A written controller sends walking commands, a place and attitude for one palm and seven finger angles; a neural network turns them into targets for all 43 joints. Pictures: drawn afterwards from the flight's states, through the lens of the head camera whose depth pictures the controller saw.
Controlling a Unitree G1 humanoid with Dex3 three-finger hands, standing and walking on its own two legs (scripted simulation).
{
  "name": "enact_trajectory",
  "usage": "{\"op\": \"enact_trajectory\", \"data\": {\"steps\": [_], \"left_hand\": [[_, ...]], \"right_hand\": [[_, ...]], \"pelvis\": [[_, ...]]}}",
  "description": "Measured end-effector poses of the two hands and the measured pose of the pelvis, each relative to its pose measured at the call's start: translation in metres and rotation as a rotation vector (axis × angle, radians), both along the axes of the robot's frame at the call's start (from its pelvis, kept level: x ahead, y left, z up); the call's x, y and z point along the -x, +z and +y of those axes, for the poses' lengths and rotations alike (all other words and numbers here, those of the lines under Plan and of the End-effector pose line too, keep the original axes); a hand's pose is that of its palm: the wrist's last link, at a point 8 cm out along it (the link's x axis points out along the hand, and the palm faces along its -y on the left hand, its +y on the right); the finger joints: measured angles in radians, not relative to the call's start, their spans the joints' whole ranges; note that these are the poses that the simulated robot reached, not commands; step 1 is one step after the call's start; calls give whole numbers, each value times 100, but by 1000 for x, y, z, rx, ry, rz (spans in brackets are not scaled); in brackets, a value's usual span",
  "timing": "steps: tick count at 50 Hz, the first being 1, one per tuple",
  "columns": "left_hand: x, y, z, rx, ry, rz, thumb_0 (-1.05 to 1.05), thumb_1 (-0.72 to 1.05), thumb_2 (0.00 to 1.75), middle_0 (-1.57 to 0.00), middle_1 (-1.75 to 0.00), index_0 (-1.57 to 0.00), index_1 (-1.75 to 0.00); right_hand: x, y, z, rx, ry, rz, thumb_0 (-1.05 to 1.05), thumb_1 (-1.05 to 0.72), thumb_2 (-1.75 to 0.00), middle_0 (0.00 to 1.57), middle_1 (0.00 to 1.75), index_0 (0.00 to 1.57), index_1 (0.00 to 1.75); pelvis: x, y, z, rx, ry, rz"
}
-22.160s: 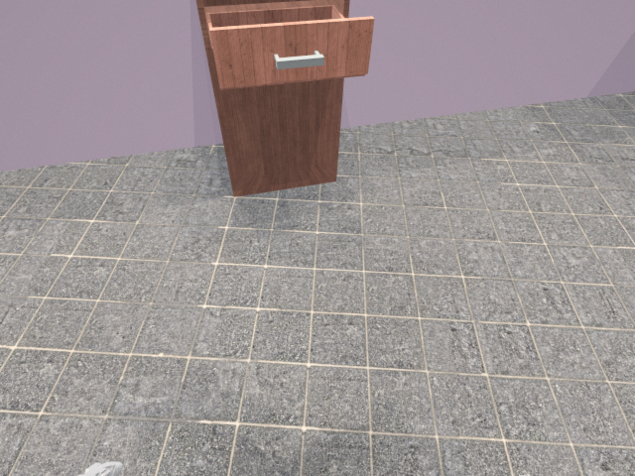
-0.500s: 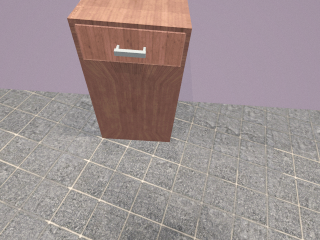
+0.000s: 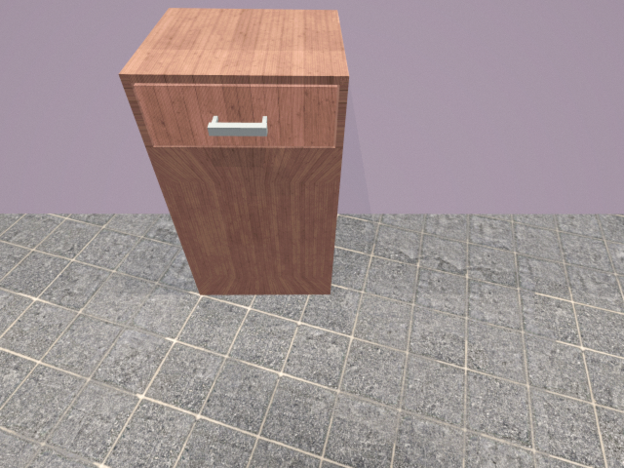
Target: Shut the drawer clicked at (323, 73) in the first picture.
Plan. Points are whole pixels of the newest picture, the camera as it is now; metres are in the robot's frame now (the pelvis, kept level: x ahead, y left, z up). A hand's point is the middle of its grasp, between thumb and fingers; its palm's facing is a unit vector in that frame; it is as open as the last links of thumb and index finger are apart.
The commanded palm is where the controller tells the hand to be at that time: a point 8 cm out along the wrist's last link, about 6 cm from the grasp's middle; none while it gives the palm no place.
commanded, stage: let the arm hang, fingers relaxed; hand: left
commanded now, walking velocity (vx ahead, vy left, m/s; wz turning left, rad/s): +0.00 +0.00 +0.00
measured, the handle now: (239, 124) +0.83 +0.21 -0.01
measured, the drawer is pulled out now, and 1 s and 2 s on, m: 0.00 0.00 0.00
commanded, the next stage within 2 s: look to check the result in 0.16 s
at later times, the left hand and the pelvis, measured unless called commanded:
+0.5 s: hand out of the picture -0.03 +0.14 -0.18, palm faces +0.05 -0.98 -0.18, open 7.4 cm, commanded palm none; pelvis +0.01 -0.01 +0.00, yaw +0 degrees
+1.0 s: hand out of the picture +0.00 +0.14 -0.17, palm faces +0.04 -0.98 -0.19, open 7.4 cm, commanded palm none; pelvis +0.01 -0.02 +0.00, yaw +0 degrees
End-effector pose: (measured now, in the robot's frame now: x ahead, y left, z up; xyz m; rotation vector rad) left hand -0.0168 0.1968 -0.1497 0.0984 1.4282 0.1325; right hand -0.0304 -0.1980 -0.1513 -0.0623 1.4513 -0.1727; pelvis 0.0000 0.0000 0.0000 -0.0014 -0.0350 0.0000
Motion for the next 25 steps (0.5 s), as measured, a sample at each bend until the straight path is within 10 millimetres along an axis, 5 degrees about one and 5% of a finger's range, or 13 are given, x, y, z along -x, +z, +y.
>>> {"op": "enact_trajectory", "data": {"steps": [12,25], "left_hand": [[8,1,2,-23,15,35,0,91,90,-20,-29,-20,-30],[14,3,-3,-26,26,63,0,91,90,-20,-29,-20,-30]], "right_hand": [[13,1,-8,4,-13,48,0,-91,-90,20,30,20,30],[-7,1,-18,15,7,17,0,-91,-90,20,30,20,30]], "pelvis": [[-3,0,-9,3,2,0],[-7,0,-13,1,1,0]]}}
